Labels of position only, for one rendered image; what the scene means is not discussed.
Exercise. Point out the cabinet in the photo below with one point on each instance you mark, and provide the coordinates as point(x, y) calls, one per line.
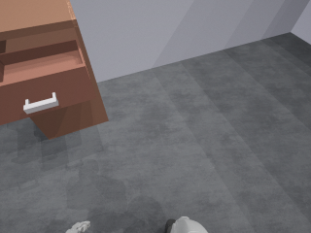
point(28, 24)

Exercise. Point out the handle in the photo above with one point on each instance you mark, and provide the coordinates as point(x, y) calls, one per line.
point(40, 105)

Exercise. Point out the robot right shin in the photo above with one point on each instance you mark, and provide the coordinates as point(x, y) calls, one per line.
point(182, 217)

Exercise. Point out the left robot hand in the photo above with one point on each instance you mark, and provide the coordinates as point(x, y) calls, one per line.
point(79, 227)

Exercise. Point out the drawer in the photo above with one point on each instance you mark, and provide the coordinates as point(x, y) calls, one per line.
point(36, 73)

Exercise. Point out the right robot thigh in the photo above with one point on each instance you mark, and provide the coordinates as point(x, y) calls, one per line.
point(187, 226)

